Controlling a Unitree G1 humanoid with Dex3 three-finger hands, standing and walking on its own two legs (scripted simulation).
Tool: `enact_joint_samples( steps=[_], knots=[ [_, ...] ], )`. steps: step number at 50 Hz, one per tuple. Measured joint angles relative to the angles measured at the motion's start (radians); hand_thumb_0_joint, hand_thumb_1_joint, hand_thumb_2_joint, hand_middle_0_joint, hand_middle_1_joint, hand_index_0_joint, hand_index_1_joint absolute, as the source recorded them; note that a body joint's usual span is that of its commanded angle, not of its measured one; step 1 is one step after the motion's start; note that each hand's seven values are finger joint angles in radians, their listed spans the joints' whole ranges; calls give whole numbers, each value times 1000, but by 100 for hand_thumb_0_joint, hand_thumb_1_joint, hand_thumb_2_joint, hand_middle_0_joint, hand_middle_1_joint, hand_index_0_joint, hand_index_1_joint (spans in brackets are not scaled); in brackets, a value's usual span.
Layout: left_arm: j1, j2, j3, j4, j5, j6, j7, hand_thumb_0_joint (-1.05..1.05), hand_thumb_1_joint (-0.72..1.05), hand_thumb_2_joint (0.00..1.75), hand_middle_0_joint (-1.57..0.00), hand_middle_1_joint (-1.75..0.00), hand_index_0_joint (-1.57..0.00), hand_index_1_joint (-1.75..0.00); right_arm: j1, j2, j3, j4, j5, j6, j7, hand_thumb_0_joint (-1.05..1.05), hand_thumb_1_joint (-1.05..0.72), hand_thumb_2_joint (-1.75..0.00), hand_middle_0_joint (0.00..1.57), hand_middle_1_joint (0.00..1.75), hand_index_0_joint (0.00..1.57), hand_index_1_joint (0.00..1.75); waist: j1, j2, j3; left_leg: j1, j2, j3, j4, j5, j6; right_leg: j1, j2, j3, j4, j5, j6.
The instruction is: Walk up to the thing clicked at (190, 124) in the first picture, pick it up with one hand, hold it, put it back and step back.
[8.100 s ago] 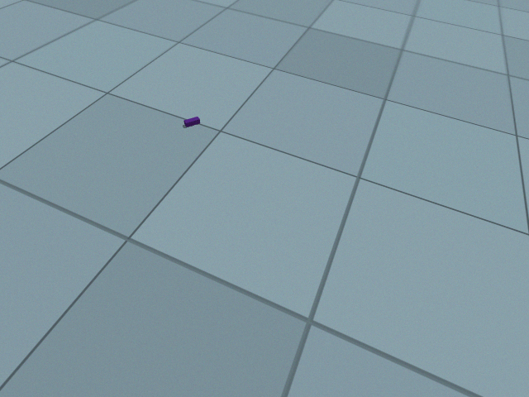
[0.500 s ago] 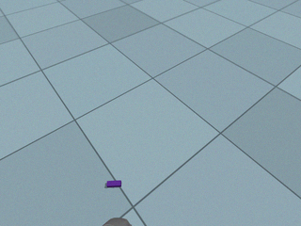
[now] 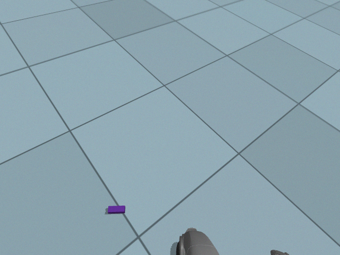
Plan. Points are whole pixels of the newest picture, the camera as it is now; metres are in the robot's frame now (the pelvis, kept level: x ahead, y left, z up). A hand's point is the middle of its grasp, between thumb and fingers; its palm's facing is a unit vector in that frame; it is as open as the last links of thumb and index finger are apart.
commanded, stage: walk up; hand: left
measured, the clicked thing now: (116, 209) +0.41 +0.21 -0.75
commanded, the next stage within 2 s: none
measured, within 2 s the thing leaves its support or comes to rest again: neither
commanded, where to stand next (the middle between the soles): +0.06 -0.02 m, yaw -1 degrees
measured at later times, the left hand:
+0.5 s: hand out of the picture +0.05 +0.24 -0.15, palm faces +0.05 -0.95 -0.32, open 7.3 cm
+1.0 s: hand out of the picture +0.04 +0.21 -0.11, palm faces +0.03 -0.90 -0.43, open 7.3 cm
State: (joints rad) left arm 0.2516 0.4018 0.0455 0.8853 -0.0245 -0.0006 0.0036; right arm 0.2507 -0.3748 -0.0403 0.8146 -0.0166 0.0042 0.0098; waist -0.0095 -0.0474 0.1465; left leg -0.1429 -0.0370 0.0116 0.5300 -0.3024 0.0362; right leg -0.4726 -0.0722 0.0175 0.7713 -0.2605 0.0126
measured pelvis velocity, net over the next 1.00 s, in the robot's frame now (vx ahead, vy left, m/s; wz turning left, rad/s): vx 0.02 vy -0.06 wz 0.01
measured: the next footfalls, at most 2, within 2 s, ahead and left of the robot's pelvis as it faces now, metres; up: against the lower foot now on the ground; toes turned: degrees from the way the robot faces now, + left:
right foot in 0.08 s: +0.14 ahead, -0.12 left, +0.00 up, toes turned -1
left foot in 0.42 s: -0.05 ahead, +0.09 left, +0.00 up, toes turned +4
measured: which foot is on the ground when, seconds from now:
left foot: down 0.00-0.10, up 0.12-0.40, down 0.42-0.86, up 0.88-1.00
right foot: up 0.00-0.06, down 0.08-0.44, up 0.46-0.80, down 0.82-1.00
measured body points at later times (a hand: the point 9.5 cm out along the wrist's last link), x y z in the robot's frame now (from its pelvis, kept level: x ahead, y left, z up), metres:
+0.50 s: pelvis -0.05 -0.01 -0.01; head -0.07 +0.00 +0.44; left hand +0.05 +0.29 -0.13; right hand -0.01 -0.34 -0.12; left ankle -0.09 +0.09 -0.73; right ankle +0.08 -0.12 -0.69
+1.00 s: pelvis +0.02 -0.06 +0.00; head +0.03 -0.10 +0.45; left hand +0.04 +0.26 -0.09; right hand +0.11 -0.37 -0.14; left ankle +0.01 +0.08 -0.66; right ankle +0.05 -0.18 -0.73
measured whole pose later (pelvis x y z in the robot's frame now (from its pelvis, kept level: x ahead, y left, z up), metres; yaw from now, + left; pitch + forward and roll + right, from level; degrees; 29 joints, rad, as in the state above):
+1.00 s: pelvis +0.02 -0.06 +0.00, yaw +0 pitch -4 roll +0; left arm 0.37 0.36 0.04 0.90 0.00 -0.09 -0.03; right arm 0.28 -0.42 -0.04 0.85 -0.01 0.00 0.05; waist 0.03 0.10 0.08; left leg -0.40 0.00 -0.07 1.07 -0.40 0.04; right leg -0.20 -0.03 -0.03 0.53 -0.26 -0.01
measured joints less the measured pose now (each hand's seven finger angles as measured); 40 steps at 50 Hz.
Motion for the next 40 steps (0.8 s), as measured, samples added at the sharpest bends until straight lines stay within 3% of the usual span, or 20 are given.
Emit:
enact_joint_samples(
  steps=[4,6,9,12,14,16,19,20,21,23,25,27,30,32,36,40],
  knots=[
    [-43,-20,-4,-9,15,8,7,0,91,90,-20,-30,-21,-30,-46,-15,-5,-17,22,41,-6,0,-90,-90,21,30,20,30,-2,42,26,-89,-4,3,139,-74,-17,78,39,-25,-144,98,-21],
    [-80,-47,-7,-15,31,12,7,0,91,90,-20,-30,-21,-30,-88,-31,-11,-7,38,54,-15,0,-90,-90,21,30,20,30,-5,104,62,-140,13,-32,235,-94,-20,64,65,-49,-126,91,-35],
    [-136,-53,-14,-59,39,18,3,0,91,90,-20,-30,-21,-30,-125,-23,-8,-7,42,62,-34,0,-91,-90,21,30,20,30,13,101,106,-237,-52,-70,491,-261,-25,27,42,-39,-108,94,-50],
    [-176,-63,-15,-97,45,26,8,0,91,90,-20,-30,-21,-30,-130,-22,0,-4,44,61,-35,0,-91,-90,21,30,20,30,23,92,109,-295,-87,-100,678,-271,-36,1,24,-36,-137,130,-54],
    [-193,-71,-13,-109,54,31,11,0,91,90,-20,-30,-21,-30,-114,-26,4,7,41,55,-35,0,-91,-90,21,30,20,30,29,91,90,-289,-82,-111,708,-239,-46,-14,22,-40,-147,146,-55],
    [-197,-80,-11,-116,66,36,8,0,91,90,-20,-30,-21,-30,-86,-30,10,31,34,43,-32,0,-91,-90,21,30,20,30,30,91,58,-241,-54,-98,617,-230,-56,-20,24,-52,-150,152,-61],
    [-183,-82,-7,-121,80,46,-10,0,91,90,-20,-30,-21,-30,-29,-29,14,77,17,25,-27,0,-91,-90,21,30,20,30,23,72,-5,-136,-15,-38,351,-289,-56,-20,17,-80,-136,144,-65],
    [-176,-76,-6,-119,79,50,-17,0,91,90,-21,-30,-21,-30,-9,-27,14,91,11,18,-25,0,-91,-90,21,30,20,30,17,58,-24,-93,-9,-16,238,-267,-46,-19,11,-88,-127,140,-62],
    [-170,-64,-3,-113,74,53,-21,0,91,90,-21,-30,-21,-30,6,-19,11,109,4,11,-23,0,-91,-90,21,30,20,30,18,29,-32,-60,-17,0,165,-178,-29,-16,1,-83,-110,128,-55],
    [-126,-49,9,-85,63,62,-23,0,91,90,-20,-30,-21,-30,34,-7,5,132,-19,7,-13,0,-91,-90,21,30,20,30,29,-22,-61,-19,-30,33,128,-127,-6,-26,11,-32,-27,-36,-41],
    [-70,-45,18,-33,63,69,-36,0,91,90,-20,-30,-21,-30,85,-15,-5,135,-25,-6,-3,0,-91,-90,21,30,20,30,-11,-6,-121,-9,-6,7,107,-178,16,-70,72,13,130,-133,-25],
    [-44,-24,27,6,50,63,-54,0,91,90,-20,-30,-21,-30,126,-14,-8,149,-32,-25,-4,0,-91,-90,21,30,20,30,-40,-4,-137,31,11,-26,9,-141,9,-91,105,63,209,-80,-23],
    [-6,14,43,11,37,32,-68,0,91,90,-20,-30,-21,-30,154,-24,-13,156,-36,-46,2,0,-90,-90,21,30,20,30,-30,-3,-109,84,47,-31,-128,6,-10,-120,121,94,247,-4,-18],
    [30,39,50,21,35,24,-72,0,91,90,-20,-30,-21,-30,152,-35,-23,152,-34,-45,6,0,-90,-90,21,30,20,30,-16,-6,-90,103,61,-13,-157,36,-15,-119,105,83,225,19,-4],
    [99,58,47,66,37,32,-82,0,91,90,-20,-30,-21,-30,136,-61,-41,128,-27,-36,12,1,-90,-90,21,30,20,30,-8,-2,-91,123,67,24,-153,2,-23,-39,53,40,81,40,15],
    [128,47,34,87,39,12,-76,1,91,90,-20,-30,-21,-30,122,-83,-41,89,-24,-26,21,1,-90,-90,21,30,20,30,5,27,-112,107,68,50,-73,-73,-33,109,16,-6,-120,-22,-7]
  ],
)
